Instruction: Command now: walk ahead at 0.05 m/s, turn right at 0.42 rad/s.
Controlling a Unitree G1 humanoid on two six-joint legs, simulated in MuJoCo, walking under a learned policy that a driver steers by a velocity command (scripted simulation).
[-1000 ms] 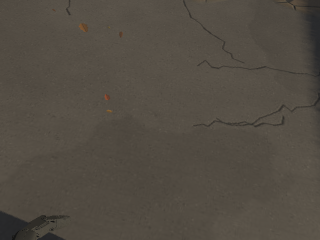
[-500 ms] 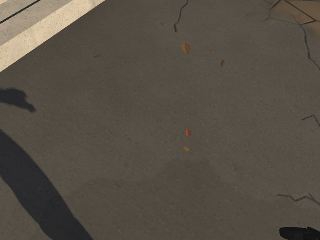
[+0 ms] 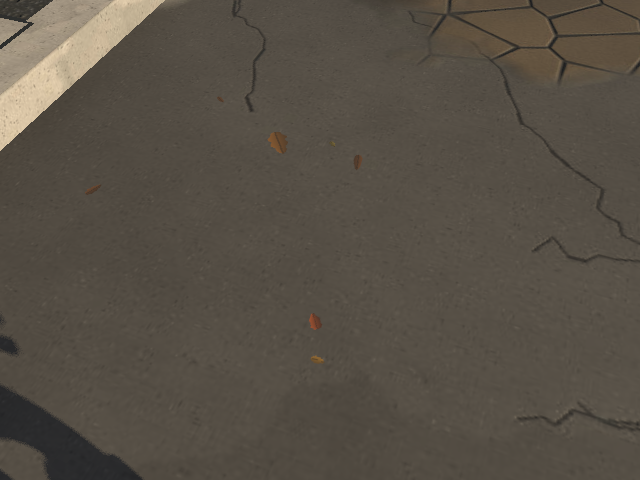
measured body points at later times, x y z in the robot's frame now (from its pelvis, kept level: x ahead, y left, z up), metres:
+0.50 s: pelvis +0.02 +0.02 +0.00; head +0.06 +0.01 +0.45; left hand +0.25 +0.26 -0.10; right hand +0.09 -0.30 -0.10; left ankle +0.07 +0.13 -0.74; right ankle +0.00 -0.11 -0.73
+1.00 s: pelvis +0.01 -0.03 +0.00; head +0.02 -0.06 +0.45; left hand +0.29 +0.13 -0.08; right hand -0.04 -0.34 -0.12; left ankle +0.06 +0.12 -0.68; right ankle -0.05 -0.10 -0.73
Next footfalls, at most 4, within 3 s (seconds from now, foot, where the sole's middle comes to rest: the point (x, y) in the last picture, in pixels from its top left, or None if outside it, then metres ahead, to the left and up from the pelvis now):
0.02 right None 0.05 -0.11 -0.77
0.48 left None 0.10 0.12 -0.77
0.92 right None -0.02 -0.12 -0.77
1.46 left None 0.40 -0.13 -0.77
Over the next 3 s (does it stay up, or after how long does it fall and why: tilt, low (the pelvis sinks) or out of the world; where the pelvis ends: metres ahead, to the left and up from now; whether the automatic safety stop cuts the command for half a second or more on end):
stays up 0.85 -0.27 0.00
